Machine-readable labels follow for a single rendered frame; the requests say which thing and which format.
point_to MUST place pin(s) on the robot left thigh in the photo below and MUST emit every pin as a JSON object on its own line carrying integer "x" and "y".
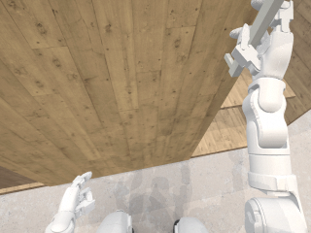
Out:
{"x": 116, "y": 222}

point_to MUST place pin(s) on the robot right thigh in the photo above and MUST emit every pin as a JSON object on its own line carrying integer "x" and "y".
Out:
{"x": 190, "y": 224}

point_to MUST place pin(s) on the right robot hand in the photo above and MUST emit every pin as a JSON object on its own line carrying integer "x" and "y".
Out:
{"x": 274, "y": 51}

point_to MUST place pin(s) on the robot left forearm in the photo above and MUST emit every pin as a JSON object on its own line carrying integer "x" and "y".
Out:
{"x": 62, "y": 222}

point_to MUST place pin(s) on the left robot hand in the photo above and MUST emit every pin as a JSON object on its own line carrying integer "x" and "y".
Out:
{"x": 76, "y": 202}

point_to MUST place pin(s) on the robot right upper arm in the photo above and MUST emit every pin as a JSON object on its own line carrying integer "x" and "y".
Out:
{"x": 273, "y": 215}

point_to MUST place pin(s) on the wardrobe door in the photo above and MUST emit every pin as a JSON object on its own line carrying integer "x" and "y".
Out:
{"x": 111, "y": 86}
{"x": 9, "y": 178}

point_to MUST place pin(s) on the robot right forearm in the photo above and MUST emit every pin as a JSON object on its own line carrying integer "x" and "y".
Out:
{"x": 268, "y": 141}

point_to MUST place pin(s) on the robot thigh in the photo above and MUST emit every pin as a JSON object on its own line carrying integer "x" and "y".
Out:
{"x": 190, "y": 224}
{"x": 116, "y": 222}

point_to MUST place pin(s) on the handle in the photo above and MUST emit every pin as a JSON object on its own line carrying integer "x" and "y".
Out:
{"x": 267, "y": 12}

